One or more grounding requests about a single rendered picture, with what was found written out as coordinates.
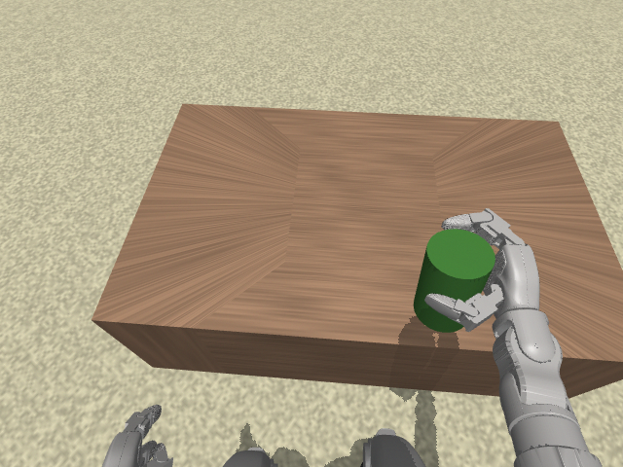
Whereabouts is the can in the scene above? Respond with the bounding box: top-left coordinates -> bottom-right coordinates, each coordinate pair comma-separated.
414,229 -> 495,333

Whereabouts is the right robot arm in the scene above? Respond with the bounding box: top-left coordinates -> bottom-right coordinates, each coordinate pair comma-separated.
492,307 -> 603,467

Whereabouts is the right robot hand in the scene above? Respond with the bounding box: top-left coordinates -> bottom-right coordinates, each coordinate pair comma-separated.
424,208 -> 540,332

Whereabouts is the left robot hand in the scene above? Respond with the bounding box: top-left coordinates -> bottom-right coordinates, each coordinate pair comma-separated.
102,405 -> 173,467

